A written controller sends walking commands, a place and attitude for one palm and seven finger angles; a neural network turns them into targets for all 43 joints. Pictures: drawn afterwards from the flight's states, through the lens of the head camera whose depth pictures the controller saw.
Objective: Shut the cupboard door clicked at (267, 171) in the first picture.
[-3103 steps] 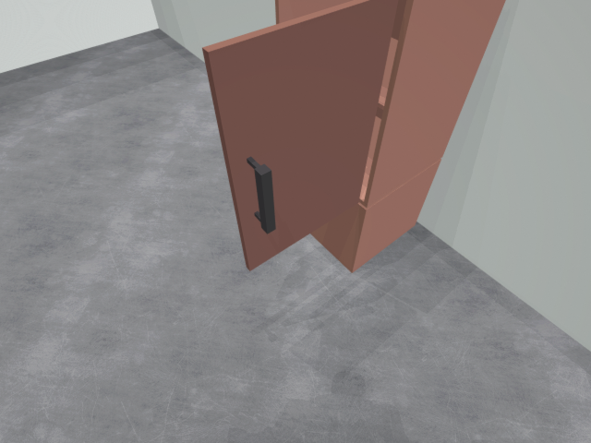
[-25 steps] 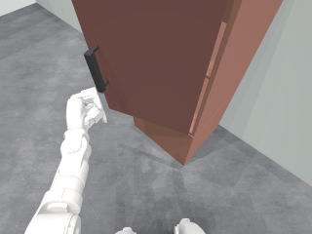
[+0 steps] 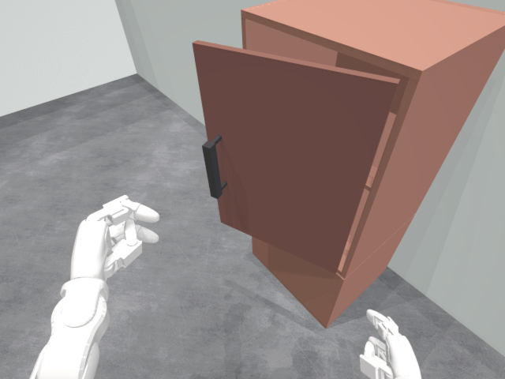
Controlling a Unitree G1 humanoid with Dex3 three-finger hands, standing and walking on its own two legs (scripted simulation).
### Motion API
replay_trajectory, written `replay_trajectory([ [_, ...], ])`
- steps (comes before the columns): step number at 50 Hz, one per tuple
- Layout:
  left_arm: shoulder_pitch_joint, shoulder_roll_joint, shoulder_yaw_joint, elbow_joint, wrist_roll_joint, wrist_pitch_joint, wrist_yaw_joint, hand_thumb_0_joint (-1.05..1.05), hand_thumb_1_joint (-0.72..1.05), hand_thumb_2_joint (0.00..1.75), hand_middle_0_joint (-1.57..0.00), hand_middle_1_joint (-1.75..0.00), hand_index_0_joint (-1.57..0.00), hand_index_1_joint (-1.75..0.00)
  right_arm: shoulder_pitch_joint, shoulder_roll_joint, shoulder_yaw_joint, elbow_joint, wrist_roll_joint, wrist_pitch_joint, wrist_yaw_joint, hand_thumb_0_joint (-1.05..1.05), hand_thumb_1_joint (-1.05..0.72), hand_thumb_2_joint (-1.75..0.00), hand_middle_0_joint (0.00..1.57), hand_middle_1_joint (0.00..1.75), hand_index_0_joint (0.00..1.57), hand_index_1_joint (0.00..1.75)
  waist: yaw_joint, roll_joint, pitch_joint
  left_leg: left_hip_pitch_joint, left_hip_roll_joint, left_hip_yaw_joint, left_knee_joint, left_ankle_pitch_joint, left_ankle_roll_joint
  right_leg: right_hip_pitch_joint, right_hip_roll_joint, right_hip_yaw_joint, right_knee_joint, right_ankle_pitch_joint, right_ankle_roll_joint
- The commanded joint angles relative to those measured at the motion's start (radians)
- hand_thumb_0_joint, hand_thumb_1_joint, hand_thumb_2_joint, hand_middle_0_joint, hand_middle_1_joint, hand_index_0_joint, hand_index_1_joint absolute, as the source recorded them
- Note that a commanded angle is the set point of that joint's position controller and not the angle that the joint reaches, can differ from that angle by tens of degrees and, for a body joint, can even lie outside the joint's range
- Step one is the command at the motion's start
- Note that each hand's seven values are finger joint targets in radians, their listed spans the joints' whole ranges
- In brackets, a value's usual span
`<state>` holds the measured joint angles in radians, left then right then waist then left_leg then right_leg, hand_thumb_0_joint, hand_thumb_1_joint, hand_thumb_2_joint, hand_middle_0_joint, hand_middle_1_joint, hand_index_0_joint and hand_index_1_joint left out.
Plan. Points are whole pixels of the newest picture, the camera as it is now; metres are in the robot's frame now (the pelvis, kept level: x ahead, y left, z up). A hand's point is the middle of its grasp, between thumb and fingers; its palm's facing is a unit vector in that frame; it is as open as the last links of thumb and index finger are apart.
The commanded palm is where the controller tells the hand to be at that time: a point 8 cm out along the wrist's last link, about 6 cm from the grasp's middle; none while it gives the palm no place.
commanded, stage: draw the hand back to the body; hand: left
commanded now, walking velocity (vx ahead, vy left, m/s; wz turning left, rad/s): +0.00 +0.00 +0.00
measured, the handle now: (217, 167) +0.64 +0.17 -0.06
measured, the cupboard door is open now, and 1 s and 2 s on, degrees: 21 21 21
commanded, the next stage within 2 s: step back with the hand held close in 0.72 s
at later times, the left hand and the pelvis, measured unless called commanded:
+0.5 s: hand (35, 275) +0.18 +0.27 +0.17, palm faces +0.50 -0.76 -0.42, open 7.1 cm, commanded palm +0.14 +0.30 +0.18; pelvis +0.00 +0.00 +0.01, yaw +0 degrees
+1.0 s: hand (56, 275) +0.19 +0.26 +0.15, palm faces +0.43 -0.78 -0.45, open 7.4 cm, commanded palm +0.13 +0.30 +0.18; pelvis -0.01 -0.01 +0.00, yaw +1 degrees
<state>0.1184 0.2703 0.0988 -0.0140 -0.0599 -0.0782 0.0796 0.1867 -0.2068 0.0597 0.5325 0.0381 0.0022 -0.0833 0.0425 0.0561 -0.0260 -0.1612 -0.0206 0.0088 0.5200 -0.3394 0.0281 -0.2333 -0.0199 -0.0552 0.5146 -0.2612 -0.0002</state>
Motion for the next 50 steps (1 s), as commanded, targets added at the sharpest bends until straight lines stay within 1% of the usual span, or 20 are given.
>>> replay_trajectory([
  [1, -0.099, 0.137, 0.095, -0.304, -0.002, -0.037, 0.011, 0.00, 0.90, 0.90, -0.64, -0.78, -0.64, -0.78, -0.083, -0.113, -0.047, -0.125, -0.016, -0.062, -0.006, 0.00, -0.90, -0.90, 0.20, 0.30, 0.20, 0.30, -0.019, -0.020, -0.073, -0.002, 0.044, -0.020, -0.143, 0.345, -0.022, 0.148, 0.009, 0.001, -0.089, 0.233, -0.024],
  [5, -0.014, 0.212, 0.200, -0.437, -0.001, -0.039, 0.022, 0.00, 0.90, 0.90, -0.53, -0.66, -0.53, -0.66, -0.093, -0.106, -0.046, -0.122, -0.026, -0.079, -0.003, 0.00, -0.90, -0.90, 0.20, 0.30, 0.20, 0.30, 0.003, 0.008, -0.129, 0.030, 0.042, -0.020, -0.146, 0.444, -0.028, 0.215, 0.007, 0.001, -0.094, 0.298, -0.022],
  [7, 0.049, 0.249, 0.250, -0.475, -0.004, -0.036, 0.028, 0.00, 0.90, 0.90, -0.47, -0.60, -0.47, -0.60, -0.096, -0.108, -0.047, -0.113, -0.032, -0.089, -0.003, 0.00, -0.90, -0.90, 0.20, 0.30, 0.20, 0.30, 0.010, 0.019, -0.125, 0.028, 0.040, -0.017, -0.144, 0.455, -0.029, 0.232, 0.005, 0.005, -0.105, 0.312, -0.020],
  [11, 0.126, 0.244, 0.287, -0.563, -0.002, -0.042, 0.037, 0.00, 0.90, 0.90, -0.36, -0.48, -0.36, -0.48, -0.105, -0.100, -0.051, -0.104, -0.031, -0.111, 0.002, 0.00, -0.90, -0.90, 0.20, 0.30, 0.20, 0.30, 0.013, 0.061, -0.094, 0.033, 0.042, -0.019, -0.153, 0.466, -0.039, 0.218, 0.007, -0.001, -0.110, 0.288, -0.018],
  [17, 0.289, 0.300, 0.407, -0.581, -0.010, -0.048, 0.046, 0.00, 0.90, 0.90, -0.20, -0.30, -0.20, -0.30, -0.098, -0.112, -0.071, -0.085, -0.030, -0.136, 0.004, 0.00, -0.90, -0.90, 0.20, 0.30, 0.20, 0.30, 0.028, -0.004, -0.048, 0.010, 0.046, -0.012, -0.157, 0.440, -0.035, 0.208, 0.008, -0.004, -0.120, 0.273, -0.013],
  [18, 0.283, 0.247, 0.360, -0.544, -0.007, -0.047, 0.041, 0.00, 0.90, 0.90, -0.20, -0.30, -0.20, -0.30, -0.095, -0.109, -0.068, -0.075, -0.030, -0.134, 0.006, 0.00, -0.90, -0.90, 0.20, 0.30, 0.20, 0.30, 0.017, -0.011, -0.012, -0.002, 0.044, -0.008, -0.165, 0.406, -0.033, 0.185, 0.005, -0.004, -0.123, 0.247, -0.012],
  [19, 0.271, 0.227, 0.337, -0.535, -0.005, -0.047, 0.039, 0.00, 0.90, 0.90, -0.20, -0.30, -0.20, -0.30, -0.091, -0.114, -0.071, -0.072, -0.029, -0.134, 0.008, 0.00, -0.90, -0.90, 0.20, 0.30, 0.20, 0.30, 0.009, -0.021, 0.013, -0.005, 0.046, -0.009, -0.169, 0.382, -0.033, 0.166, 0.006, -0.004, -0.129, 0.222, -0.011],
  [22, 0.231, 0.213, 0.312, -0.493, -0.003, -0.046, 0.041, 0.00, 0.90, 0.90, -0.20, -0.30, -0.20, -0.30, -0.092, -0.129, -0.078, -0.060, -0.028, -0.138, 0.001, 0.00, -0.90, -0.90, 0.20, 0.30, 0.20, 0.30, 0.000, -0.033, 0.065, -0.014, 0.045, -0.010, -0.185, 0.282, -0.020, 0.128, 0.003, -0.001, -0.149, 0.145, -0.010],
  [28, 0.188, 0.280, 0.360, -0.607, 0.006, -0.075, 0.058, 0.00, 0.90, 0.90, -0.20, -0.30, -0.20, -0.30, -0.105, -0.121, -0.076, -0.067, -0.034, -0.164, -0.010, 0.00, -0.90, -0.90, 0.20, 0.30, 0.20, 0.30, 0.023, 0.016, -0.085, 0.019, 0.030, -0.013, -0.178, 0.285, -0.012, 0.206, -0.002, 0.006, -0.126, 0.154, -0.013],
  [32, 0.235, 0.310, 0.395, -0.601, 0.006, -0.078, 0.066, 0.00, 0.90, 0.90, -0.20, -0.30, -0.20, -0.30, -0.113, -0.115, -0.071, -0.057, -0.035, -0.180, -0.015, 0.00, -0.90, -0.90, 0.20, 0.30, 0.20, 0.30, 0.032, 0.037, -0.059, -0.003, 0.025, -0.005, -0.171, 0.290, -0.014, 0.215, 0.000, 0.013, -0.135, 0.173, -0.016],
  [36, 0.247, 0.269, 0.375, -0.562, 0.003, -0.077, 0.058, 0.00, 0.90, 0.90, -0.20, -0.30, -0.20, -0.30, -0.107, -0.105, -0.068, -0.050, -0.032, -0.179, -0.008, 0.00, -0.90, -0.90, 0.20, 0.30, 0.20, 0.30, 0.023, 0.050, 0.017, -0.018, 0.029, 0.003, -0.176, 0.305, -0.020, 0.181, 0.004, 0.011, -0.139, 0.186, -0.015],
  [37, 0.262, 0.269, 0.377, -0.532, 0.001, -0.073, 0.055, 0.00, 0.90, 0.90, -0.20, -0.30, -0.20, -0.30, -0.105, -0.110, -0.071, -0.046, -0.031, -0.178, -0.009, 0.00, -0.90, -0.90, 0.20, 0.30, 0.20, 0.30, 0.022, 0.007, 0.038, -0.024, 0.034, 0.001, -0.177, 0.303, -0.019, 0.171, 0.006, 0.010, -0.147, 0.181, -0.014],
  [39, 0.257, 0.254, 0.368, -0.510, -0.005, -0.070, 0.049, 0.00, 0.90, 0.90, -0.20, -0.30, -0.20, -0.30, -0.104, -0.110, -0.073, -0.050, -0.030, -0.170, -0.007, 0.00, -0.90, -0.90, 0.20, 0.30, 0.20, 0.30, 0.019, -0.019, 0.045, -0.024, 0.035, 0.007, -0.181, 0.274, -0.015, 0.162, 0.004, 0.014, -0.154, 0.155, -0.009],
  [42, 0.261, 0.246, 0.359, -0.496, -0.006, -0.074, 0.043, 0.00, 0.90, 0.90, -0.20, -0.30, -0.20, -0.30, -0.108, -0.115, -0.078, -0.051, -0.027, -0.167, -0.008, 0.00, -0.90, -0.90, 0.20, 0.30, 0.20, 0.30, 0.019, -0.012, 0.051, -0.019, 0.035, 0.011, -0.186, 0.242, -0.010, 0.152, 0.004, 0.020, -0.169, 0.117, -0.008],
  [43, 0.171, 0.340, 0.445, -0.549, 0.003, -0.110, 0.052, 0.00, 0.90, 0.90, -0.20, -0.30, -0.20, -0.30, -0.095, -0.161, -0.098, -0.080, -0.025, -0.143, -0.002, 0.00, -0.90, -0.90, 0.20, 0.30, 0.20, 0.30, -0.029, -0.020, 0.062, -0.114, 0.060, -0.020, -0.117, 0.151, 0.007, 0.082, -0.066, 0.137, -0.209, 0.107, -0.023],
  [44, 0.261, 0.292, 0.414, -0.480, 0.004, -0.119, 0.050, 0.00, 0.90, 0.90, -0.20, -0.30, -0.20, -0.30, -0.080, -0.143, -0.096, -0.063, -0.027, -0.130, 0.001, 0.00, -0.90, -0.90, 0.20, 0.30, 0.20, 0.30, -0.032, -0.090, 0.024, -0.095, 0.047, -0.024, -0.065, 0.125, 0.009, 0.057, -0.110, 0.162, -0.230, 0.074, -0.039],
  [45, 0.273, 0.268, 0.379, -0.500, 0.009, -0.125, 0.049, 0.00, 0.90, 0.90, -0.20, -0.30, -0.20, -0.30, -0.089, -0.137, -0.096, -0.065, -0.028, -0.120, 0.006, 0.00, -0.90, -0.90, 0.20, 0.30, 0.20, 0.30, -0.035, -0.100, 0.010, -0.077, 0.041, -0.020, -0.031, 0.131, 0.009, 0.039, -0.136, 0.188, -0.241, 0.083, -0.052],
  [46, 0.284, 0.278, 0.383, -0.523, 0.011, -0.132, 0.054, 0.00, 0.90, 0.90, -0.20, -0.30, -0.20, -0.30, -0.086, -0.132, -0.095, -0.070, -0.027, -0.113, 0.009, 0.00, -0.90, -0.90, 0.20, 0.30, 0.20, 0.30, -0.037, -0.122, -0.013, -0.085, 0.036, -0.021, -0.005, 0.117, 0.007, 0.033, -0.159, 0.196, -0.241, 0.065, -0.061],
  [48, 0.319, 0.304, 0.410, -0.566, 0.010, -0.150, 0.063, 0.00, 0.90, 0.90, -0.20, -0.30, -0.20, -0.30, -0.082, -0.129, -0.098, -0.074, -0.026, -0.102, 0.004, 0.00, -0.90, -0.90, 0.20, 0.30, 0.20, 0.30, -0.039, -0.085, -0.074, -0.094, 0.040, -0.029, 0.003, 0.148, 0.002, 0.065, -0.182, 0.183, -0.189, 0.149, -0.078],
  [50, 0.361, 0.319, 0.429, -0.623, 0.005, -0.154, 0.074, 0.00, 0.90, 0.90, -0.20, -0.30, -0.20, -0.30, -0.080, -0.140, -0.104, -0.091, -0.026, -0.090, -0.001, 0.00, -0.90, -0.90, 0.20, 0.30, 0.20, 0.30, -0.042, -0.036, -0.136, -0.081, 0.055, -0.042, -0.035, 0.264, -0.004, 0.101, -0.153, 0.140, -0.107, 0.264, -0.067],
])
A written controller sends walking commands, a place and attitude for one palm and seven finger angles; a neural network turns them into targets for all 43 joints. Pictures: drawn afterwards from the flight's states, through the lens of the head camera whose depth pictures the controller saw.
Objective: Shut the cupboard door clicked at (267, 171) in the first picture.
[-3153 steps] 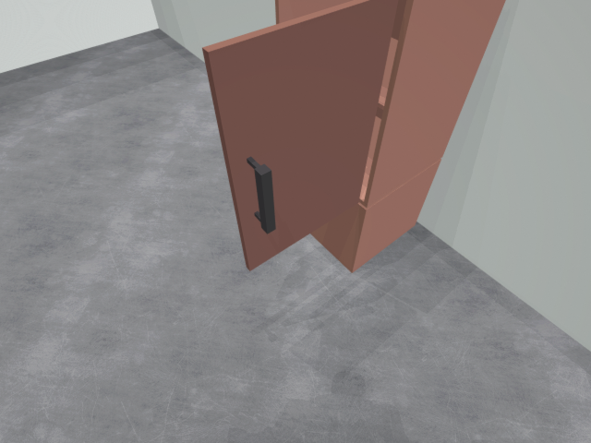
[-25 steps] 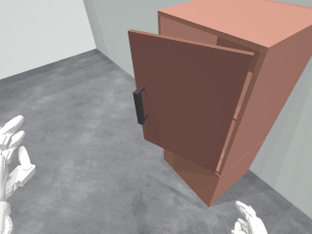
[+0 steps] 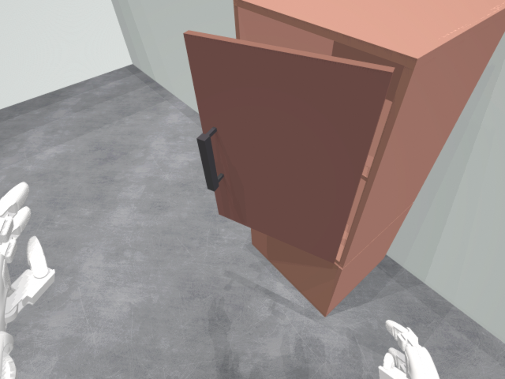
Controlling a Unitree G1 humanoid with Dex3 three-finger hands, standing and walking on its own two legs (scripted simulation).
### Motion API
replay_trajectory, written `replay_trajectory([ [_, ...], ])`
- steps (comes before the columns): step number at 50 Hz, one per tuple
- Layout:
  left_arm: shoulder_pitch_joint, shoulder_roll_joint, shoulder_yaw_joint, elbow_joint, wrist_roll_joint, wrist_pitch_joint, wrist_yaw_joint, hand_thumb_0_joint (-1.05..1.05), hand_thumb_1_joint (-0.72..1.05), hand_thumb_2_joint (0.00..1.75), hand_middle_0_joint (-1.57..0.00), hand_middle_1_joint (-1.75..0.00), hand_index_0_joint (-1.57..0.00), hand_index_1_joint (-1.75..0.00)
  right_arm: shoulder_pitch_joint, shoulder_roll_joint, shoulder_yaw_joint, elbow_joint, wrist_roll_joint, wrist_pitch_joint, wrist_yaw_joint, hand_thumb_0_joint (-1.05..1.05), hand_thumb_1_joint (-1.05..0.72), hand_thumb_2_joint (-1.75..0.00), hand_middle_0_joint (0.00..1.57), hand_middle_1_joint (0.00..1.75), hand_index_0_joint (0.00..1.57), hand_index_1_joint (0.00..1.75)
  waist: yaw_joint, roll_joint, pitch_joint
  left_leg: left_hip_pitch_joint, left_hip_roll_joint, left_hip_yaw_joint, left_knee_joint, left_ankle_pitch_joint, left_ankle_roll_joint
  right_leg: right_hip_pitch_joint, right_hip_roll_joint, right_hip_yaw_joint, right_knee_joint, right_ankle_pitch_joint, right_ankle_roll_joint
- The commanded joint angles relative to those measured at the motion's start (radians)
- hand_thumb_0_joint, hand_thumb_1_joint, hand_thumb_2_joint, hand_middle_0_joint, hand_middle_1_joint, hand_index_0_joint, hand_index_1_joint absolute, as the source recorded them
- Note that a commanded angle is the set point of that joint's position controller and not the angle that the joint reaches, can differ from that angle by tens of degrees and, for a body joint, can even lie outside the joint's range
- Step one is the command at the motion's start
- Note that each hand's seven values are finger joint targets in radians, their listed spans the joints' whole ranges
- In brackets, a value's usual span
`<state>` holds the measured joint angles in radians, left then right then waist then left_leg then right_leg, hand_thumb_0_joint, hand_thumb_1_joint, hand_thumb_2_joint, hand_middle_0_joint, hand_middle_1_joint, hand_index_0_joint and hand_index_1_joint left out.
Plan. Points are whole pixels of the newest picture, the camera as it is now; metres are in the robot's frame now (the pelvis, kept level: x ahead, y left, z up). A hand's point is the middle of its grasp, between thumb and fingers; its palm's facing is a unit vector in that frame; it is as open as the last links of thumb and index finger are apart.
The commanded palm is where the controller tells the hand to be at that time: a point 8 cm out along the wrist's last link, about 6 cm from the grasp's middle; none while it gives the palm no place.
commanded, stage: step back with the hand held close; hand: left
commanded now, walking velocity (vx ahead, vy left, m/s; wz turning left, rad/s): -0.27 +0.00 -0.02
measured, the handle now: (213, 159) +0.65 +0.16 -0.06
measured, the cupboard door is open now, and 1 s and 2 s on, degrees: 21 21 21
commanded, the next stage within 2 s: stop stepping back and stand still in 1.50 s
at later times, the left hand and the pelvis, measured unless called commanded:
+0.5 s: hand (5, 329) +0.14 +0.28 +0.15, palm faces +0.44 -0.77 -0.45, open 7.4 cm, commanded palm +0.08 +0.31 +0.18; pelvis -0.06 +0.01 -0.02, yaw -1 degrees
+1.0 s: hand out of the picture +0.09 +0.29 +0.16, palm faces +0.48 -0.72 -0.50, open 7.4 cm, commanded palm +0.02 +0.31 +0.18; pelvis -0.11 +0.01 -0.02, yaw +2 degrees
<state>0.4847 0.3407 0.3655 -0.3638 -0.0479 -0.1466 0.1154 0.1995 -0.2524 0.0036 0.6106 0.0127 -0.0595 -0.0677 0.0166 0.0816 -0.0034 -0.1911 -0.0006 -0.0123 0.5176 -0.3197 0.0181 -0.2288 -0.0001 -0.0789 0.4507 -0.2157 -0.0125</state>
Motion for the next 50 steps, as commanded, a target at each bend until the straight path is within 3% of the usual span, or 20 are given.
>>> replay_trajectory([
  [1, 0.007, 0.258, 0.175, -0.305, -0.010, -0.088, 0.042, 0.00, 0.90, 0.90, -0.20, -0.30, -0.20, -0.30, -0.095, -0.102, -0.051, -0.179, -0.002, -0.022, -0.020, 0.00, -0.90, -0.90, 0.20, 0.30, 0.20, 0.30, -0.016, -0.030, -0.179, -0.055, 0.049, -0.036, -0.051, 0.339, 0.002, 0.118, -0.144, 0.132, 0.011, 0.289, -0.042],
  [3, 0.043, 0.283, 0.207, -0.337, -0.015, -0.086, 0.046, 0.00, 0.90, 0.90, -0.20, -0.30, -0.20, -0.30, -0.101, -0.104, -0.050, -0.195, -0.006, -0.009, -0.029, 0.00, -0.90, -0.90, 0.20, 0.30, 0.20, 0.30, -0.008, 0.049, -0.220, -0.068, 0.084, -0.066, -0.066, 0.564, -0.010, 0.162, -0.095, 0.081, 0.114, 0.414, -0.015],
  [5, 0.047, 0.289, 0.218, -0.341, -0.018, -0.078, 0.045, 0.00, 0.90, 0.90, -0.20, -0.30, -0.20, -0.30, -0.094, -0.106, -0.056, -0.208, -0.005, 0.007, -0.032, 0.00, -0.90, -0.90, 0.20, 0.30, 0.20, 0.30, -0.007, 0.028, -0.229, -0.083, 0.098, -0.066, -0.043, 0.679, -0.017, 0.168, -0.076, 0.081, 0.146, 0.464, -0.007],
  [7, 0.056, 0.289, 0.226, -0.314, -0.019, -0.071, 0.043, 0.00, 0.90, 0.90, -0.20, -0.30, -0.20, -0.30, -0.092, -0.109, -0.060, -0.207, -0.006, 0.016, -0.034, 0.00, -0.90, -0.90, 0.20, 0.30, 0.20, 0.30, -0.009, 0.013, -0.217, -0.105, 0.103, -0.063, -0.039, 0.664, -0.018, 0.156, -0.080, 0.091, 0.150, 0.467, -0.007],
  [10, 0.059, 0.258, 0.201, -0.260, -0.020, -0.064, 0.043, 0.00, 0.90, 0.90, -0.20, -0.30, -0.20, -0.30, -0.078, -0.116, -0.063, -0.210, -0.003, 0.026, -0.034, 0.00, -0.90, -0.90, 0.20, 0.30, 0.20, 0.30, -0.017, -0.036, -0.167, -0.187, 0.121, -0.080, -0.075, 0.487, -0.003, 0.138, -0.069, 0.100, 0.153, 0.366, 0.000],
  [12, 0.056, 0.261, 0.206, -0.247, -0.015, -0.067, 0.043, 0.00, 0.90, 0.90, -0.20, -0.30, -0.20, -0.30, -0.086, -0.125, -0.064, -0.207, -0.006, 0.025, -0.037, 0.00, -0.90, -0.90, 0.20, 0.30, 0.20, 0.30, -0.012, -0.008, -0.137, -0.259, 0.130, -0.099, -0.119, 0.357, 0.016, 0.152, -0.055, 0.100, 0.158, 0.312, 0.009],
  [15, 0.032, 0.241, 0.184, -0.233, -0.007, -0.071, 0.043, 0.00, 0.90, 0.90, -0.20, -0.30, -0.20, -0.30, -0.083, -0.124, -0.056, -0.211, -0.004, 0.022, -0.036, 0.00, -0.90, -0.90, 0.20, 0.30, 0.20, 0.30, -0.014, -0.026, -0.099, -0.395, 0.145, -0.113, -0.162, 0.130, 0.045, 0.193, -0.041, 0.107, 0.178, 0.222, 0.020],
  [20, -0.037, 0.249, 0.184, -0.275, 0.023, -0.099, 0.050, 0.00, 0.90, 0.90, -0.20, -0.30, -0.20, -0.30, -0.084, -0.124, -0.048, -0.223, -0.002, 0.005, -0.036, 0.00, -0.90, -0.90, 0.20, 0.30, 0.20, 0.30, -0.020, -0.015, -0.053, -0.606, 0.124, -0.119, -0.190, -0.300, 0.081, 0.254, -0.047, 0.149, 0.178, 0.065, 0.020],
  [22, -0.078, 0.288, 0.218, -0.322, 0.039, -0.114, 0.057, 0.00, 0.90, 0.90, -0.20, -0.30, -0.20, -0.30, -0.089, -0.132, -0.048, -0.223, -0.008, -0.007, -0.039, 0.00, -0.90, -0.90, 0.20, 0.30, 0.20, 0.30, -0.019, 0.022, -0.052, -0.649, 0.128, -0.131, -0.200, -0.376, 0.094, 0.271, -0.036, 0.155, 0.192, 0.021, 0.021],
  [25, -0.095, 0.267, 0.204, -0.337, 0.046, -0.132, 0.064, 0.00, 0.90, 0.90, -0.20, -0.30, -0.20, -0.30, -0.068, -0.124, -0.045, -0.221, -0.011, -0.027, -0.037, 0.00, -0.90, -0.90, 0.20, 0.30, 0.20, 0.30, -0.023, 0.026, -0.051, -0.686, 0.122, -0.125, -0.176, -0.406, 0.095, 0.276, -0.036, 0.169, 0.205, -0.009, 0.018],
  [28, -0.101, 0.269, 0.207, -0.350, 0.049, -0.146, 0.069, 0.00, 0.90, 0.90, -0.20, -0.30, -0.20, -0.30, -0.055, -0.118, -0.045, -0.215, -0.015, -0.042, -0.033, 0.00, -0.90, -0.90, 0.20, 0.30, 0.20, 0.30, -0.026, 0.013, -0.047, -0.654, 0.092, -0.113, -0.113, -0.387, 0.080, 0.220, -0.065, 0.216, 0.148, -0.059, -0.001],
  [32, -0.062, 0.282, 0.217, -0.308, 0.037, -0.150, 0.079, 0.00, 0.90, 0.90, -0.20, -0.30, -0.20, -0.30, -0.037, -0.115, -0.052, -0.190, -0.019, -0.050, -0.019, 0.00, -0.90, -0.90, 0.20, 0.30, 0.20, 0.30, -0.026, -0.088, -0.041, -0.485, 0.038, -0.068, 0.042, -0.270, 0.034, 0.014, -0.159, 0.324, -0.043, -0.217, -0.053],
  [34, -0.043, 0.274, 0.196, -0.296, 0.026, -0.148, 0.085, 0.00, 0.90, 0.90, -0.20, -0.30, -0.20, -0.30, -0.036, -0.099, -0.045, -0.177, -0.018, -0.043, -0.011, 0.00, -0.90, -0.90, 0.20, 0.30, 0.20, 0.30, -0.030, -0.145, -0.044, -0.379, 0.026, -0.049, 0.085, -0.176, 0.016, -0.093, -0.196, 0.319, -0.106, -0.259, -0.066],
  [36, -0.012, 0.276, 0.200, -0.274, 0.019, -0.145, 0.092, 0.00, 0.90, 0.90, -0.20, -0.30, -0.20, -0.30, -0.038, -0.101, -0.047, -0.169, -0.014, -0.035, -0.009, 0.00, -0.90, -0.90, 0.20, 0.30, 0.20, 0.30, -0.032, -0.144, -0.061, -0.336, 0.029, -0.046, 0.065, -0.153, 0.018, -0.115, -0.184, 0.271, -0.118, -0.263, -0.055],
  [39, 0.019, 0.280, 0.212, -0.286, 0.019, -0.150, 0.096, 0.00, 0.90, 0.90, -0.20, -0.30, -0.20, -0.30, -0.050, -0.113, -0.051, -0.175, -0.008, -0.029, -0.015, 0.00, -0.90, -0.90, 0.20, 0.30, 0.20, 0.30, -0.032, -0.062, -0.080, -0.411, 0.071, -0.097, -0.064, -0.213, 0.045, -0.029, -0.110, 0.185, -0.033, -0.220, -0.016],
  [42, 0.017, 0.289, 0.243, -0.302, 0.037, -0.158, 0.096, 0.00, 0.90, 0.90, -0.20, -0.30, -0.20, -0.30, -0.071, -0.130, -0.054, -0.190, -0.004, -0.039, -0.027, 0.00, -0.90, -0.90, 0.20, 0.30, 0.20, 0.30, -0.022, 0.070, -0.091, -0.693, 0.174, -0.207, -0.248, -0.348, 0.100, 0.256, -0.001, 0.120, 0.234, -0.021, 0.021],
  [43, 0.009, 0.283, 0.243, -0.334, 0.039, -0.164, 0.091, 0.00, 0.90, 0.90, -0.20, -0.30, -0.20, -0.30, -0.068, -0.127, -0.055, -0.191, -0.007, -0.046, -0.029, 0.00, -0.90, -0.90, 0.20, 0.30, 0.20, 0.30, -0.017, 0.085, -0.110, -0.723, 0.196, -0.223, -0.264, -0.319, 0.107, 0.307, 0.025, 0.105, 0.291, 0.072, 0.027],
  [45, 0.026, 0.287, 0.250, -0.357, 0.037, -0.168, 0.079, 0.00, 0.90, 0.90, -0.20, -0.30, -0.20, -0.30, -0.065, -0.125, -0.064, -0.186, -0.010, -0.061, -0.032, 0.00, -0.90, -0.90, 0.20, 0.30, 0.20, 0.30, -0.015, 0.080, -0.165, -0.661, 0.208, -0.202, -0.223, -0.203, 0.106, 0.323, 0.038, 0.112, 0.319, 0.197, 0.029],
  [47, 0.012, 0.305, 0.277, -0.354, 0.053, -0.173, 0.067, 0.00, 0.90, 0.90, -0.20, -0.30, -0.20, -0.30, -0.086, -0.141, -0.072, -0.200, -0.018, -0.079, -0.029, 0.00, -0.90, -0.90, 0.20, 0.30, 0.20, 0.30, -0.008, 0.119, -0.120, -0.801, 0.220, -0.217, -0.241, -0.394, 0.133, 0.391, 0.056, 0.145, 0.372, 0.132, 0.033],
  [50, -0.019, 0.257, 0.227, -0.358, 0.039, -0.175, 0.057, 0.00, 0.90, 0.90, -0.20, -0.30, -0.20, -0.30, -0.059, -0.121, -0.066, -0.166, -0.023, -0.084, -0.026, 0.00, -0.90, -0.90, 0.20, 0.30, 0.20, 0.30, -0.024, 0.042, -0.114, -0.666, 0.178, -0.181, -0.159, -0.180, 0.097, 0.280, 0.033, 0.186, 0.313, 0.280, 0.009],
])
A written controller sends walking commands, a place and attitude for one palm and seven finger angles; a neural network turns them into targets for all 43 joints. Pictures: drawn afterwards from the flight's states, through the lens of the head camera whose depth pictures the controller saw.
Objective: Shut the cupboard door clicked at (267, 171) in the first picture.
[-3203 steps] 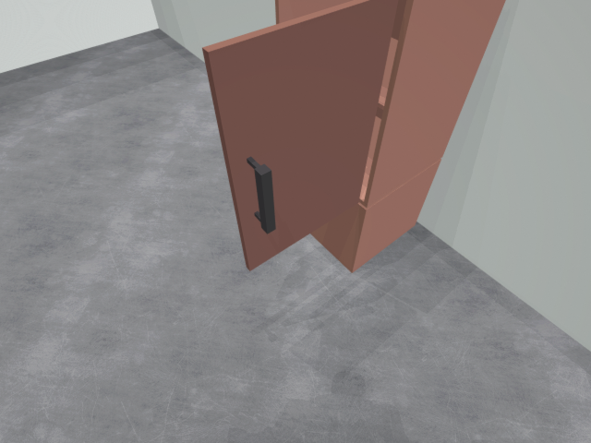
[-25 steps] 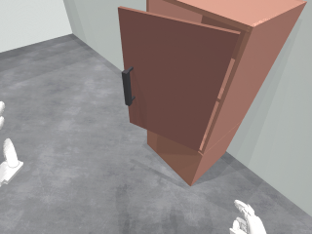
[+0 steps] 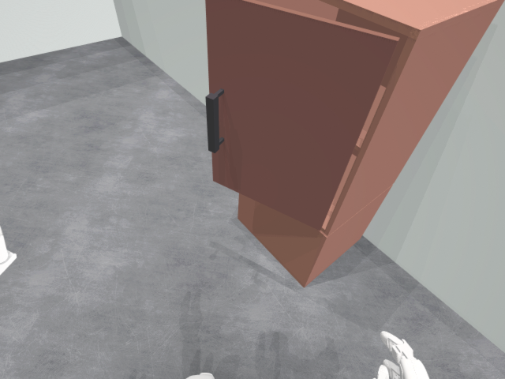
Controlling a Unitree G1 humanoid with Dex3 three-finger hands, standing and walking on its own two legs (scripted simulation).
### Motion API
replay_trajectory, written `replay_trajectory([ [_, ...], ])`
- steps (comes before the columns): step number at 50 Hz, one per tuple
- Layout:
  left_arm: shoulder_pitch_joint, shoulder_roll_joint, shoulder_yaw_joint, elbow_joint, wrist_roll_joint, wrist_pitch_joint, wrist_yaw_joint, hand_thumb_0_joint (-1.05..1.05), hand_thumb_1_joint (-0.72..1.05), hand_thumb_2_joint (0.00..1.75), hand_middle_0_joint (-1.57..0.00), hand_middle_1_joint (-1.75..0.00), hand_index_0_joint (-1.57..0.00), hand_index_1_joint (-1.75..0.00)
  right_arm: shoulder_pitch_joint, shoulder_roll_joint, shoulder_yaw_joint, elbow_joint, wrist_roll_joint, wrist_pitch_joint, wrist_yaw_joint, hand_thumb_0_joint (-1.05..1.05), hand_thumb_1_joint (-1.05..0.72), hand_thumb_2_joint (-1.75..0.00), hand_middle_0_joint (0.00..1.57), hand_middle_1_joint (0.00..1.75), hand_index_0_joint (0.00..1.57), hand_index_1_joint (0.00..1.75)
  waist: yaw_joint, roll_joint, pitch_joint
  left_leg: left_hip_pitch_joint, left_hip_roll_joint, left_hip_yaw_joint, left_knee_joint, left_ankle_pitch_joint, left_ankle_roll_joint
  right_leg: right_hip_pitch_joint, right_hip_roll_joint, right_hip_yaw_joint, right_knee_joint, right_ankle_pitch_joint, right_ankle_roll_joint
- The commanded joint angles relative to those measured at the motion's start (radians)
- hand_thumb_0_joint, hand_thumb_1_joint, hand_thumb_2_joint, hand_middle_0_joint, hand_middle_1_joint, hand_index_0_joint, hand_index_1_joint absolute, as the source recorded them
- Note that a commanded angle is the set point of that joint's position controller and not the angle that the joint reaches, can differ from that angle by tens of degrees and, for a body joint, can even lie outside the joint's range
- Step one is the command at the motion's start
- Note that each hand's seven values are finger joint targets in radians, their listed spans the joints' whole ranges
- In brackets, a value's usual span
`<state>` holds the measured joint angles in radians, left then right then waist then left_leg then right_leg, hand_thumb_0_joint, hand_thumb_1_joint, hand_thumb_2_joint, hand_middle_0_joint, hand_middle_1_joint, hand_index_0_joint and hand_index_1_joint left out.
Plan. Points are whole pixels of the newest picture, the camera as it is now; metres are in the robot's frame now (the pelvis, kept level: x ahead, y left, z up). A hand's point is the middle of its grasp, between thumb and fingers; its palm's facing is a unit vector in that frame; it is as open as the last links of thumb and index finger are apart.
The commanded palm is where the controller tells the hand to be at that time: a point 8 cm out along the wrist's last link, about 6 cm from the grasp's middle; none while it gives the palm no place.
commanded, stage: step back with the hand held close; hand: left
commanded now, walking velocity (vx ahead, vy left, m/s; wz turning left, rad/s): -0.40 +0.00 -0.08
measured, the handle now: (217, 121) +0.76 +0.13 -0.04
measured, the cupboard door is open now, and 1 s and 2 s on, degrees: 21 21 21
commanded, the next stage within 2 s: stop stepping back and stand still in 0.50 s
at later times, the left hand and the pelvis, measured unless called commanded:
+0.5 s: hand out of the picture +0.12 +0.29 +0.19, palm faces +0.50 -0.74 -0.44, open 7.5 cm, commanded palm +0.07 +0.30 +0.20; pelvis -0.07 +0.00 +0.01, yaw +0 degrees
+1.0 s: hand out of the picture +0.02 +0.26 +0.17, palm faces +0.43 -0.82 -0.39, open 7.4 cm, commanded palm -0.04 +0.28 +0.20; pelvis -0.20 -0.01 +0.02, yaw -4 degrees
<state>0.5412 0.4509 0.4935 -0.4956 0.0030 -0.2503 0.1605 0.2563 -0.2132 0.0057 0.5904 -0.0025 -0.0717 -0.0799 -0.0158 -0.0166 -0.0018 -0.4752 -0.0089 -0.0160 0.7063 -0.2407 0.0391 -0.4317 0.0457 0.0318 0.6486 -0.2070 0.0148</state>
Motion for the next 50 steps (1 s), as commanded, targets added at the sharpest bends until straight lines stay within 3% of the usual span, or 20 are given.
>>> replay_trajectory([
  [1, -0.098, 0.142, 0.091, -0.233, -0.010, -0.071, 0.007, 0.00, 0.90, 0.90, -0.20, -0.30, -0.20, -0.30, -0.121, -0.166, -0.069, -0.140, -0.008, -0.072, -0.011, 0.00, -0.90, -0.90, 0.20, 0.30, 0.20, 0.30, 0.010, 0.158, -0.131, -0.401, 0.182, -0.156, -0.338, -0.344, 0.076, 0.489, -0.022, 0.103, 0.126, 0.208, -0.018],
  [4, -0.132, 0.134, 0.073, -0.232, -0.007, -0.071, 0.005, 0.00, 0.90, 0.90, -0.20, -0.30, -0.20, -0.30, -0.114, -0.152, -0.069, -0.138, -0.005, -0.075, -0.008, 0.00, -0.90, -0.90, 0.20, 0.30, 0.20, 0.30, 0.001, 0.101, -0.106, -0.356, 0.130, -0.118, -0.268, -0.432, 0.053, 0.377, -0.074, 0.190, 0.021, 0.099, -0.040],
  [7, -0.161, 0.176, 0.093, -0.217, -0.009, -0.057, 0.016, 0.00, 0.90, 0.90, -0.20, -0.30, -0.20, -0.30, -0.119, -0.136, -0.077, -0.128, -0.011, -0.056, 0.004, 0.00, -0.90, -0.90, 0.20, 0.30, 0.20, 0.30, 0.002, -0.035, -0.066, -0.184, 0.051, -0.062, -0.049, -0.392, -0.004, 0.097, -0.223, 0.385, -0.264, -0.261, -0.111],
  [10, -0.131, 0.178, 0.059, -0.191, -0.023, -0.032, 0.036, 0.00, 0.90, 0.90, -0.20, -0.30, -0.20, -0.30, -0.130, -0.090, -0.062, -0.113, -0.006, -0.015, 0.022, 0.00, -0.90, -0.90, 0.20, 0.30, 0.20, 0.30, -0.005, -0.191, -0.096, 0.101, -0.001, 0.001, 0.192, -0.211, -0.050, -0.139, -0.355, 0.365, -0.436, -0.346, -0.166],
  [13, -0.049, 0.183, 0.085, -0.177, -0.031, -0.029, 0.042, 0.00, 0.90, 0.90, -0.20, -0.30, -0.20, -0.30, -0.104, -0.088, -0.054, -0.115, -0.002, 0.008, 0.016, 0.00, -0.90, -0.90, 0.20, 0.30, 0.20, 0.30, -0.015, -0.118, -0.104, 0.185, 0.023, -0.005, -0.051, -0.153, -0.034, -0.134, -0.270, 0.197, -0.333, -0.203, -0.111],
  [14, -0.045, 0.176, 0.080, -0.196, -0.034, -0.031, 0.040, 0.00, 0.90, 0.90, -0.20, -0.30, -0.20, -0.30, -0.111, -0.108, -0.054, -0.125, 0.002, 0.010, 0.009, 0.00, -0.90, -0.90, 0.20, 0.30, 0.20, 0.30, -0.018, -0.003, -0.072, 0.156, 0.058, -0.045, -0.215, -0.173, -0.012, -0.129, -0.184, 0.134, -0.235, -0.184, -0.071],
  [16, -0.072, 0.156, 0.105, -0.239, -0.023, -0.051, 0.043, 0.00, 0.90, 0.90, -0.20, -0.30, -0.20, -0.30, -0.152, -0.151, -0.063, -0.147, -0.011, -0.012, -0.016, 0.00, -0.90, -0.90, 0.20, 0.30, 0.20, 0.30, -0.004, 0.376, -0.046, -0.263, 0.350, -0.350, -0.513, -0.284, 0.112, 0.194, 0.039, -0.022, 0.238, -0.078, 0.015],
  [17, -0.093, 0.167, 0.105, -0.228, -0.024, -0.048, 0.040, 0.00, 0.90, 0.90, -0.20, -0.30, -0.20, -0.30, -0.159, -0.115, -0.068, -0.142, -0.016, -0.022, -0.023, 0.00, -0.90, -0.90, 0.20, 0.30, 0.20, 0.30, 0.003, 0.317, -0.054, -0.227, 0.374, -0.337, -0.502, -0.068, 0.124, 0.182, 0.029, 0.003, 0.345, -0.166, 0.010],
  [19, -0.028, 0.170, 0.131, -0.226, -0.041, -0.056, 0.023, 0.00, 0.90, 0.90, -0.20, -0.30, -0.20, -0.30, -0.122, -0.130, -0.100, -0.119, -0.003, -0.060, -0.006, 0.00, -0.90, -0.90, 0.20, 0.30, 0.20, 0.30, 0.013, 0.229, -0.195, -0.154, 0.373, -0.232, -0.452, -0.138, 0.116, 0.239, 0.041, 0.029, 0.416, -0.230, 0.003],
  [22, -0.044, 0.118, 0.072, -0.286, -0.054, -0.048, 0.013, 0.00, 0.90, 0.90, -0.20, -0.30, -0.20, -0.30, -0.122, -0.123, -0.088, -0.105, -0.006, -0.090, 0.001, 0.00, -0.90, -0.90, 0.20, 0.30, 0.20, 0.30, 0.018, 0.225, -0.182, 0.038, 0.319, -0.134, -0.352, 0.106, 0.085, 0.175, 0.011, -0.021, 0.144, -0.208, 0.009],
  [25, -0.103, 0.088, -0.007, -0.289, -0.053, -0.038, 0.009, 0.00, 0.90, 0.90, -0.20, -0.30, -0.20, -0.30, -0.125, -0.128, -0.064, -0.060, -0.016, -0.119, 0.009, 0.00, -0.90, -0.90, 0.20, 0.30, 0.20, 0.30, 0.010, 0.264, -0.168, 0.217, 0.301, -0.135, -0.356, 0.268, 0.055, 0.118, 0.023, -0.048, -0.061, -0.193, 0.017],
  [29, -0.197, 0.135, 0.013, -0.270, -0.040, -0.043, 0.007, 0.00, 0.90, 0.90, -0.20, -0.30, -0.20, -0.30, -0.136, -0.134, -0.064, -0.027, -0.025, -0.121, 0.009, 0.00, -0.90, -0.90, 0.20, 0.30, 0.20, 0.30, 0.017, 0.245, -0.215, 0.326, 0.276, -0.082, -0.282, 0.502, 0.015, 0.165, 0.002, -0.031, -0.243, 0.069, 0.007],
  [30, -0.177, 0.163, 0.047, -0.257, -0.045, -0.047, 0.005, 0.00, 0.90, 0.90, -0.20, -0.30, -0.20, -0.30, -0.146, -0.126, -0.068, -0.039, -0.019, -0.115, 0.007, 0.00, -0.90, -0.90, 0.20, 0.30, 0.20, 0.30, 0.024, 0.200, -0.243, 0.326, 0.246, -0.040, -0.250, 0.476, 0.001, 0.190, -0.014, -0.025, -0.254, 0.173, 0.007],
  [32, -0.061, 0.237, 0.115, -0.251, -0.048, -0.044, 0.011, 0.00, 0.90, 0.90, -0.20, -0.30, -0.20, -0.30, -0.125, -0.077, -0.065, -0.080, 0.000, -0.082, 0.012, 0.00, -0.90, -0.90, 0.20, 0.30, 0.20, 0.30, 0.019, -0.044, -0.371, 0.316, 0.096, 0.100, -0.078, 0.259, -0.060, 0.248, -0.190, 0.097, -0.262, 0.572, -0.025],
  [33, -0.008, 0.232, 0.123, -0.245, -0.063, -0.032, 0.012, 0.00, 0.90, 0.90, -0.20, -0.30, -0.20, -0.30, -0.153, -0.065, -0.057, -0.121, 0.024, -0.068, 0.010, 0.00, -0.90, -0.90, 0.20, 0.30, 0.20, 0.30, 0.019, -0.167, -0.347, 0.183, 0.032, 0.107, -0.010, 0.022, -0.066, 0.304, -0.255, 0.136, -0.226, 0.760, -0.013],
  [34, 0.064, 0.261, 0.162, -0.247, -0.064, -0.022, 0.015, 0.00, 0.90, 0.90, -0.20, -0.30, -0.20, -0.30, -0.168, -0.071, -0.048, -0.148, 0.036, -0.052, 0.007, 0.00, -0.90, -0.90, 0.20, 0.30, 0.20, 0.30, 0.032, -0.198, -0.320, 0.059, 0.012, 0.058, 0.058, -0.103, -0.055, 0.342, -0.285, 0.154, -0.195, 0.747, -0.030],
  [37, 0.187, 0.262, 0.220, -0.173, -0.070, 0.016, 0.021, 0.00, 0.90, 0.90, -0.20, -0.30, -0.20, -0.30, -0.156, -0.067, -0.022, -0.153, 0.022, -0.007, -0.001, 0.00, -0.90, -0.90, 0.20, 0.30, 0.20, 0.30, 0.015, -0.065, -0.232, -0.042, 0.030, 0.019, 0.029, -0.106, -0.052, 0.344, -0.289, 0.181, -0.195, 0.501, -0.137],
  [40, 0.090, 0.182, 0.123, -0.118, -0.068, 0.033, 0.035, 0.00, 0.90, 0.90, -0.20, -0.30, -0.20, -0.30, -0.106, -0.099, -0.018, -0.127, 0.018, -0.013, -0.018, 0.00, -0.90, -0.90, 0.20, 0.30, 0.20, 0.30, -0.023, -0.032, -0.118, 0.143, 0.055, 0.022, -0.242, 0.152, -0.035, 0.242, -0.186, 0.097, -0.184, 0.394, -0.066],
  [44, 0.005, 0.155, 0.030, -0.108, -0.053, 0.046, 0.033, 0.00, 0.90, 0.90, -0.20, -0.30, -0.20, -0.30, -0.093, -0.142, -0.030, -0.128, 0.021, -0.030, -0.026, 0.00, -0.90, -0.90, 0.20, 0.30, 0.20, 0.30, -0.006, 0.164, -0.121, 0.269, 0.156, -0.084, -0.273, 0.536, -0.003, 0.207, -0.080, 0.024, -0.151, 0.285, -0.003],
  [50, -0.132, 0.123, -0.023, -0.196, -0.018, 0.021, 0.032, 0.00, 0.90, 0.90, -0.20, -0.30, -0.20, -0.30, -0.116, -0.148, -0.031, -0.136, 0.008, -0.072, -0.025, 0.00, -0.90, -0.90, 0.20, 0.30, 0.20, 0.30, 0.001, 0.186, -0.008, -0.027, 0.162, -0.164, -0.520, -0.390, 0.021, 0.317, -0.031, -0.008, -0.172, -0.125, -0.008],
])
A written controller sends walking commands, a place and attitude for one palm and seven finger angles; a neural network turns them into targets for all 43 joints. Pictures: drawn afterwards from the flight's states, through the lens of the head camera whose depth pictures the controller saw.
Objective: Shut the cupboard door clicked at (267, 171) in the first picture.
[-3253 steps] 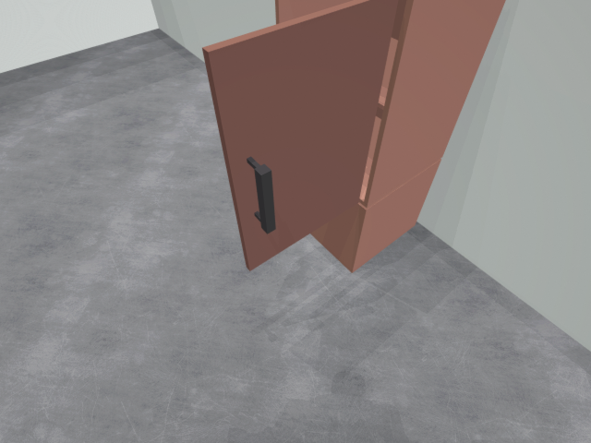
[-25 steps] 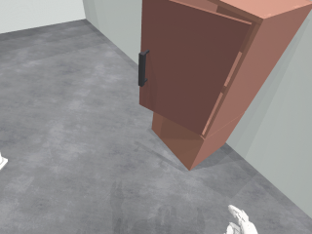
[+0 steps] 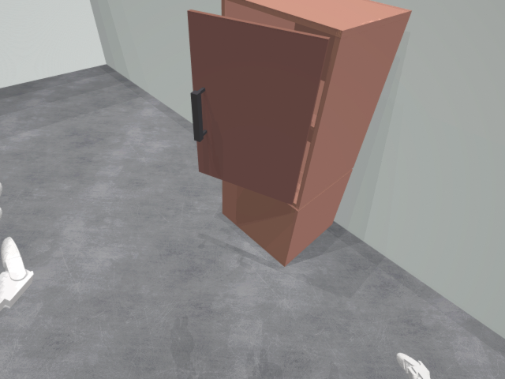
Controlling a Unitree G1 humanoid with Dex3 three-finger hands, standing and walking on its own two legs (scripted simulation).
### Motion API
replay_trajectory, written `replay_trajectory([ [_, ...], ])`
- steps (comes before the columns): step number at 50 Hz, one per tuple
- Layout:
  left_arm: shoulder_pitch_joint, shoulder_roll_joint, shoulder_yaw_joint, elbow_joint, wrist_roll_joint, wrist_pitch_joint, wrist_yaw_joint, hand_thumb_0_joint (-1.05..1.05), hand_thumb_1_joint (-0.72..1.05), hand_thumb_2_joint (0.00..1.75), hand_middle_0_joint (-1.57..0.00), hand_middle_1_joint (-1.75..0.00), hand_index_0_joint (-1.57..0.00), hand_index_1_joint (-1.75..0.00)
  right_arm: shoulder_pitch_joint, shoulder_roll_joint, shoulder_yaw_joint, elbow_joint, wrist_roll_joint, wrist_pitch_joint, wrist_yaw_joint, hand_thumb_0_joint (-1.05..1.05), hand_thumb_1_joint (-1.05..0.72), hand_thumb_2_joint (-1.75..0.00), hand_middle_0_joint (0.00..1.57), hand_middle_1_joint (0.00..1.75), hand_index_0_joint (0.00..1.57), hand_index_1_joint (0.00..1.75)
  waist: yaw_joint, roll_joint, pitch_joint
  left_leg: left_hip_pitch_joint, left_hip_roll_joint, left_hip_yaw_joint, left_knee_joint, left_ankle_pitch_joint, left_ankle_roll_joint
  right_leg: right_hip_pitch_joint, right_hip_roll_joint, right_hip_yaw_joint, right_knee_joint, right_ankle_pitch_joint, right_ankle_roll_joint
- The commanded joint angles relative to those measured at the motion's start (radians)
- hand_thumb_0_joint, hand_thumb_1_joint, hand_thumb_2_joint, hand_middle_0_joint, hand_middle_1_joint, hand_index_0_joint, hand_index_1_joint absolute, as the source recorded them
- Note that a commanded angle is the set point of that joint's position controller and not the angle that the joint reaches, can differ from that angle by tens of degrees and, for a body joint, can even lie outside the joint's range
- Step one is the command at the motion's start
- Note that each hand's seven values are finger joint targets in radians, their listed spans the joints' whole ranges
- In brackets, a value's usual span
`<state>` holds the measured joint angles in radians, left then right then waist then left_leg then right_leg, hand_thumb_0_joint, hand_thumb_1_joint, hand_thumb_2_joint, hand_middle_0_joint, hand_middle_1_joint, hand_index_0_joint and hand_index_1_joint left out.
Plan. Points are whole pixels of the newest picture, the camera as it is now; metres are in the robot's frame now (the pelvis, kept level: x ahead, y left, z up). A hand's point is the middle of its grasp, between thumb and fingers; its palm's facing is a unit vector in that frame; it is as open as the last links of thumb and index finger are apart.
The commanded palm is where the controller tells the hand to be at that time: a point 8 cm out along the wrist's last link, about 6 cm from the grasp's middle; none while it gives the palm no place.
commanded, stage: stop stepping back and stand still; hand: left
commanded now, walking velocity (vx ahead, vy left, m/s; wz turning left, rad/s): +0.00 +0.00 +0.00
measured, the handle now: (200, 114) +0.94 +0.20 -0.06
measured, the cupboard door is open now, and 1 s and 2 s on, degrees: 21 21 21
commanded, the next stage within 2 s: let the arm hang, fingers relaxed in 0.98 s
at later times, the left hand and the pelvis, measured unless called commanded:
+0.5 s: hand out of the picture +0.09 +0.28 +0.15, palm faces +0.53 -0.76 -0.38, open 7.5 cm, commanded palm +0.01 +0.30 +0.18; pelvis -0.11 -0.01 +0.00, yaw +4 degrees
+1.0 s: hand out of the picture +0.06 +0.28 +0.16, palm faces +0.53 -0.75 -0.40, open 7.5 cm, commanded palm -0.02 +0.31 +0.18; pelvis -0.13 +0.00 +0.00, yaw +4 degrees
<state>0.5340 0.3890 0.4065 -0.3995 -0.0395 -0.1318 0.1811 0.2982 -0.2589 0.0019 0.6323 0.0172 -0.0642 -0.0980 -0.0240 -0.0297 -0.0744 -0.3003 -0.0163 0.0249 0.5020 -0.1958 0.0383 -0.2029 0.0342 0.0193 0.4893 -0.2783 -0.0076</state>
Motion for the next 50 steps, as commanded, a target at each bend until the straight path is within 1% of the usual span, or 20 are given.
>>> replay_trajectory([
  [1, -0.123, 0.193, 0.082, -0.294, 0.032, -0.100, 0.012, 0.00, 0.90, 0.90, -0.20, -0.30, -0.20, -0.30, -0.158, -0.102, -0.031, -0.182, -0.014, -0.081, -0.007, 0.00, -0.90, -0.90, 0.20, 0.30, 0.20, 0.30, 0.011, 0.208, 0.071, -0.265, 0.162, -0.199, -0.334, -0.502, 0.022, 0.130, -0.007, -0.007, 0.005, -0.075, 0.012],
  [3, -0.105, 0.217, 0.126, -0.302, 0.041, -0.109, 0.008, 0.00, 0.90, 0.90, -0.20, -0.30, -0.20, -0.30, -0.153, -0.093, -0.038, -0.194, -0.019, -0.082, -0.006, 0.00, -0.90, -0.90, 0.20, 0.30, 0.20, 0.30, 0.013, 0.220, 0.048, -0.342, 0.156, -0.178, -0.348, -0.573, 0.018, 0.206, 0.013, -0.032, 0.043, -0.099, 0.009],
  [6, -0.069, 0.235, 0.159, -0.308, 0.025, -0.122, 0.009, 0.00, 0.90, 0.90, -0.20, -0.30, -0.20, -0.30, -0.142, -0.069, -0.037, -0.195, -0.024, -0.083, 0.003, 0.00, -0.90, -0.90, 0.20, 0.30, 0.20, 0.30, 0.011, 0.181, 0.023, -0.239, 0.097, -0.110, -0.234, -0.433, -0.010, 0.117, -0.024, 0.007, -0.044, -0.119, -0.024],
  [10, -0.012, 0.197, 0.135, -0.210, 0.006, -0.112, 0.009, 0.00, 0.90, 0.90, -0.20, -0.30, -0.20, -0.30, -0.111, -0.060, -0.047, -0.151, -0.028, -0.055, 0.014, 0.00, -0.90, -0.90, 0.20, 0.30, 0.20, 0.30, 0.000, -0.071, 0.032, 0.001, 0.009, -0.030, 0.238, -0.177, -0.055, -0.276, -0.263, 0.355, -0.333, -0.439, -0.141],
  [11, -0.032, 0.186, 0.118, -0.182, 0.010, -0.104, 0.014, 0.00, 0.90, 0.90, -0.20, -0.30, -0.20, -0.30, -0.102, -0.056, -0.045, -0.136, -0.027, -0.044, 0.017, 0.00, -0.90, -0.90, 0.20, 0.30, 0.20, 0.30, -0.002, -0.116, 0.049, 0.007, 0.016, -0.033, 0.309, -0.170, -0.056, -0.327, -0.297, 0.365, -0.346, -0.478, -0.154],
  [13, -0.094, 0.160, 0.075, -0.147, 0.012, -0.095, 0.018, 0.00, 0.90, 0.90, -0.20, -0.30, -0.20, -0.30, -0.096, -0.060, -0.037, -0.124, -0.027, -0.036, 0.020, 0.00, -0.90, -0.90, 0.20, 0.30, 0.20, 0.30, -0.015, -0.139, 0.063, 0.058, 0.041, -0.052, 0.276, -0.178, -0.041, -0.383, -0.277, 0.282, -0.308, -0.463, -0.121],
  [15, -0.182, 0.154, 0.047, -0.122, 0.020, -0.089, 0.021, 0.00, 0.90, 0.90, -0.20, -0.30, -0.20, -0.30, -0.114, -0.063, -0.026, -0.123, -0.024, -0.042, 0.007, 0.00, -0.90, -0.90, 0.20, 0.30, 0.20, 0.30, -0.016, -0.073, 0.113, 0.073, 0.045, -0.052, 0.081, -0.224, -0.025, -0.390, -0.173, 0.164, -0.232, -0.436, -0.051],
  [18, -0.269, 0.158, 0.034, -0.148, 0.034, -0.098, 0.021, 0.00, 0.90, 0.90, -0.20, -0.30, -0.20, -0.30, -0.138, -0.089, -0.027, -0.138, -0.014, -0.071, -0.008, 0.00, -0.90, -0.90, 0.20, 0.30, 0.20, 0.30, 0.006, 0.113, 0.177, -0.112, 0.147, -0.217, -0.225, -0.418, 0.023, -0.207, -0.042, 0.074, -0.060, -0.205, 0.008],
  [21, -0.234, 0.193, 0.092, -0.212, 0.043, -0.106, 0.016, 0.00, 0.90, 0.90, -0.20, -0.30, -0.20, -0.30, -0.145, -0.074, -0.023, -0.145, -0.011, -0.088, -0.012, 0.00, -0.90, -0.90, 0.20, 0.30, 0.20, 0.30, 0.014, 0.228, 0.070, -0.295, 0.216, -0.282, -0.375, -0.647, 0.048, 0.071, 0.017, -0.011, 0.170, -0.080, 0.040],
  [22, -0.246, 0.217, 0.112, -0.262, 0.050, -0.112, 0.012, 0.00, 0.90, 0.90, -0.20, -0.30, -0.20, -0.30, -0.153, -0.072, -0.029, -0.155, -0.013, -0.093, -0.011, 0.00, -0.90, -0.90, 0.20, 0.30, 0.20, 0.30, 0.018, 0.281, 0.051, -0.338, 0.221, -0.267, -0.387, -0.661, 0.055, 0.130, 0.022, -0.019, 0.214, -0.053, 0.044],
  [25, -0.142, 0.213, 0.123, -0.349, 0.041, -0.123, 0.003, 0.00, 0.90, 0.90, -0.20, -0.30, -0.20, -0.30, -0.157, -0.051, -0.029, -0.171, -0.020, -0.111, 0.008, 0.00, -0.90, -0.90, 0.20, 0.30, 0.20, 0.30, 0.022, 0.223, 0.005, -0.268, 0.170, -0.159, -0.285, -0.482, 0.030, 0.161, 0.005, -0.027, 0.089, -0.005, 0.025],
  [27, -0.038, 0.240, 0.170, -0.328, 0.035, -0.130, 0.006, 0.00, 0.90, 0.90, -0.20, -0.30, -0.20, -0.30, -0.148, -0.052, -0.032, -0.170, -0.023, -0.114, 0.018, 0.00, -0.90, -0.90, 0.20, 0.30, 0.20, 0.30, 0.019, 0.180, -0.001, -0.223, 0.111, -0.088, -0.186, -0.395, 0.000, 0.131, -0.030, 0.027, -0.031, -0.035, -0.010],
  [30, 0.040, 0.201, 0.162, -0.239, 0.010, -0.123, 0.005, 0.00, 0.90, 0.90, -0.20, -0.30, -0.20, -0.30, -0.125, -0.043, -0.036, -0.143, -0.024, -0.089, 0.034, 0.00, -0.90, -0.90, 0.20, 0.30, 0.20, 0.30, 0.014, -0.012, -0.006, -0.082, 0.036, -0.016, 0.096, -0.215, -0.044, -0.116, -0.190, 0.314, -0.247, -0.281, -0.094],
  [32, 0.026, 0.188, 0.148, -0.191, 0.008, -0.107, 0.013, 0.00, 0.90, 0.90, -0.20, -0.30, -0.20, -0.30, -0.113, -0.053, -0.044, -0.124, -0.023, -0.062, 0.035, 0.00, -0.90, -0.90, 0.20, 0.30, 0.20, 0.30, 0.010, -0.085, 0.028, -0.040, 0.033, -0.032, 0.241, -0.165, -0.053, -0.225, -0.263, 0.399, -0.313, -0.376, -0.138],
  [35, -0.081, 0.176, 0.105, -0.157, 0.014, -0.107, 0.020, 0.00, 0.90, 0.90, -0.20, -0.30, -0.20, -0.30, -0.123, -0.051, -0.032, -0.116, -0.020, -0.057, 0.023, 0.00, -0.90, -0.90, 0.20, 0.30, 0.20, 0.30, -0.003, -0.084, 0.055, 0.044, 0.045, -0.042, 0.103, -0.137, -0.029, -0.267, -0.200, 0.254, -0.246, -0.323, -0.083],
  [37, -0.160, 0.176, 0.085, -0.154, 0.019, -0.110, 0.019, 0.00, 0.90, 0.90, -0.20, -0.30, -0.20, -0.30, -0.142, -0.067, -0.032, -0.112, -0.019, -0.073, 0.006, 0.00, -0.90, -0.90, 0.20, 0.30, 0.20, 0.30, 0.003, -0.007, 0.085, 0.058, 0.068, -0.076, -0.030, -0.178, -0.011, -0.263, -0.124, 0.180, -0.196, -0.280, -0.038],
  [40, -0.194, 0.184, 0.080, -0.190, 0.028, -0.124, 0.014, 0.00, 0.90, 0.90, -0.20, -0.30, -0.20, -0.30, -0.148, -0.076, -0.032, -0.126, -0.007, -0.094, 0.000, 0.00, -0.90, -0.90, 0.20, 0.30, 0.20, 0.30, 0.019, 0.068, 0.069, -0.009, 0.122, -0.135, -0.174, -0.314, 0.011, -0.151, -0.060, 0.132, -0.125, -0.184, -0.003],
  [44, -0.210, 0.162, 0.077, -0.253, 0.054, -0.127, 0.009, 0.00, 0.90, 0.90, -0.20, -0.30, -0.20, -0.30, -0.157, -0.079, -0.028, -0.148, -0.008, -0.110, -0.006, 0.00, -0.90, -0.90, 0.20, 0.30, 0.20, 0.30, 0.021, 0.241, 0.073, -0.280, 0.214, -0.224, -0.366, -0.605, 0.049, 0.109, 0.012, 0.012, 0.111, -0.035, 0.033],
  [48, -0.135, 0.189, 0.112, -0.294, 0.039, -0.136, 0.006, 0.00, 0.90, 0.90, -0.20, -0.30, -0.20, -0.30, -0.148, -0.057, -0.027, -0.155, -0.018, -0.127, 0.009, 0.00, -0.90, -0.90, 0.20, 0.30, 0.20, 0.30, 0.022, 0.174, 0.027, -0.170, 0.159, -0.136, -0.246, -0.348, 0.017, 0.097, -0.021, 0.020, -0.005, 0.053, 0.015],
  [50, -0.047, 0.188, 0.137, -0.252, 0.030, -0.138, 0.006, 0.00, 0.90, 0.90, -0.20, -0.30, -0.20, -0.30, -0.146, -0.057, -0.026, -0.153, -0.016, -0.120, 0.019, 0.00, -0.90, -0.90, 0.20, 0.30, 0.20, 0.30, 0.024, 0.167, 0.006, -0.167, 0.130, -0.085, -0.199, -0.341, 0.001, 0.097, -0.040, 0.068, -0.052, 0.026, -0.001],
])
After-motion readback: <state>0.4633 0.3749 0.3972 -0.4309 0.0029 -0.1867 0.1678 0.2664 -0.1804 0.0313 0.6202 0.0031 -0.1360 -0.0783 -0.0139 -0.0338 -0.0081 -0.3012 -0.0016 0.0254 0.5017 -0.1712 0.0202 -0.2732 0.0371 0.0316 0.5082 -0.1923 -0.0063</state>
